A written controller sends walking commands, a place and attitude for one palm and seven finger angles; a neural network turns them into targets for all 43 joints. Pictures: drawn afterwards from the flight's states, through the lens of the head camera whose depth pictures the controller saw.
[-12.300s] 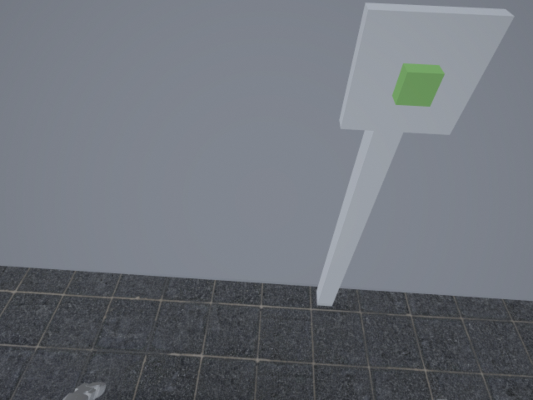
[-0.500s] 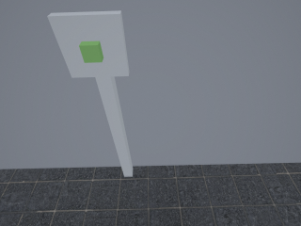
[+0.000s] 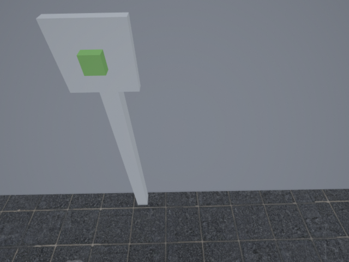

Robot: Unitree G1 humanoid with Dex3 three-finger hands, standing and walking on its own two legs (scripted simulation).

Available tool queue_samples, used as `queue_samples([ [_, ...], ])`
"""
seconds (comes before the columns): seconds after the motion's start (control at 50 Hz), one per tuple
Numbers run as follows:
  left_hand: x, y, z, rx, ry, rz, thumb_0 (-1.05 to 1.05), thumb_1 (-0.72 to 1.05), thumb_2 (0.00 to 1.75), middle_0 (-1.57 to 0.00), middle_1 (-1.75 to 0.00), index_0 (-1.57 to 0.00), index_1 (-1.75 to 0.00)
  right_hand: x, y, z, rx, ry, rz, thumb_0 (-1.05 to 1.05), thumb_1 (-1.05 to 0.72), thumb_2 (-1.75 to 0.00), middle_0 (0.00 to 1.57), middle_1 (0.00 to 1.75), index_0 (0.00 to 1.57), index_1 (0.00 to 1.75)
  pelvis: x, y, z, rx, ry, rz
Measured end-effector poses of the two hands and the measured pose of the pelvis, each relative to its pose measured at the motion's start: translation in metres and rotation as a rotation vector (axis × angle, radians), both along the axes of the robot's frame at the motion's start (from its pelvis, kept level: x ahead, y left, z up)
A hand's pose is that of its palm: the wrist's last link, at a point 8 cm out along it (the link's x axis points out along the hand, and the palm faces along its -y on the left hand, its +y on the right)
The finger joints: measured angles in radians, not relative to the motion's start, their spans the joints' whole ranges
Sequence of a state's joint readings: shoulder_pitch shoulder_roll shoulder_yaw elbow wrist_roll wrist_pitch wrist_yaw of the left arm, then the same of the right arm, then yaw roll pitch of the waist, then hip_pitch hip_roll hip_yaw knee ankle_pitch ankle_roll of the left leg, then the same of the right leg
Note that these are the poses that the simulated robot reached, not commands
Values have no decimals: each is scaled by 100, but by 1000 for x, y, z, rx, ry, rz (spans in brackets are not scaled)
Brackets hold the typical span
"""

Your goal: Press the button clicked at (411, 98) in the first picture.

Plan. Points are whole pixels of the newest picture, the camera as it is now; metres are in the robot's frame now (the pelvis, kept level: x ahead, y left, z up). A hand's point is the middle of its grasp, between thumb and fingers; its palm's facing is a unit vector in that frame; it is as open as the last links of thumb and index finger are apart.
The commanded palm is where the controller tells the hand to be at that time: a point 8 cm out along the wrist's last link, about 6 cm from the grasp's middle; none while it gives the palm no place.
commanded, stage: come to a stop and stand still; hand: left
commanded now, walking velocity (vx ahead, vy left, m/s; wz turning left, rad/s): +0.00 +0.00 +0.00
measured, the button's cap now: (93, 62) +0.54 +0.24 +0.20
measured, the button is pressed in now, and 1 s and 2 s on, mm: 0 0 0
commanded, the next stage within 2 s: look again from close up in 0.24 s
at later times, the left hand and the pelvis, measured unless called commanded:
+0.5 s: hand out of the picture +0.07 +0.25 -0.15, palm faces -0.01 -0.94 -0.33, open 7.3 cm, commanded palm none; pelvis +0.01 +0.00 +0.00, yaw +0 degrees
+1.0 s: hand out of the picture +0.08 +0.25 -0.15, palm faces -0.01 -0.94 -0.33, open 7.3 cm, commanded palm none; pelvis +0.01 +0.01 +0.00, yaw +0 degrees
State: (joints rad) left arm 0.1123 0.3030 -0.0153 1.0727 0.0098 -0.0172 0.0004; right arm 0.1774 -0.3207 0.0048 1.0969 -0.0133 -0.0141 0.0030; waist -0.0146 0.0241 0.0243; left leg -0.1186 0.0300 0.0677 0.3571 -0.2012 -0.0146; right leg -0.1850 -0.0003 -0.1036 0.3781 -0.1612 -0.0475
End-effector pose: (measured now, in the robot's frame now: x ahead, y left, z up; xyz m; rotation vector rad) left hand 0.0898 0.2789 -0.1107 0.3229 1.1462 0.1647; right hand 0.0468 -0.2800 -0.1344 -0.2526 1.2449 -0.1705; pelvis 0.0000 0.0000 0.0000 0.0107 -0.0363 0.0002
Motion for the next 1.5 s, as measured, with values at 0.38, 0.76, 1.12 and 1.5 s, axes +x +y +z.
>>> queue_samples([
  [0.38, -20, 9, -5, 5, 63, 56, 1, 91, 90, -20, -30, -21, -30, 36, -9, 11, -38, -35, 33, 1, -91, -89, 21, 30, 20, 30, 12, -1, 2, -5, -4, 5],
  [0.76, -17, 16, -6, -4, 66, 51, 1, 91, 90, -20, -30, -21, -30, 23, 0, 12, -40, -5, 22, 1, -91, -89, 21, 30, 20, 30, 13, 7, 3, -7, -6, 2],
  [1.12, -27, 3, -20, -44, 116, 60, 1, 91, 90, -20, -30, -20, -30, 6, 26, -1, 7, 46, -8, 1, -91, -90, 20, 30, 20, 30, 24, 12, -1, -6, -1, -16],
  [1.5, -69, -62, -43, -177, 308, 153, 1, 91, 90, -20, -30, -21, -30, -17, 87, -18, 110, 189, -118, 1, -91, -89, 21, 30, 20, 30, 54, 13, -5, -7, 10, -7],
])
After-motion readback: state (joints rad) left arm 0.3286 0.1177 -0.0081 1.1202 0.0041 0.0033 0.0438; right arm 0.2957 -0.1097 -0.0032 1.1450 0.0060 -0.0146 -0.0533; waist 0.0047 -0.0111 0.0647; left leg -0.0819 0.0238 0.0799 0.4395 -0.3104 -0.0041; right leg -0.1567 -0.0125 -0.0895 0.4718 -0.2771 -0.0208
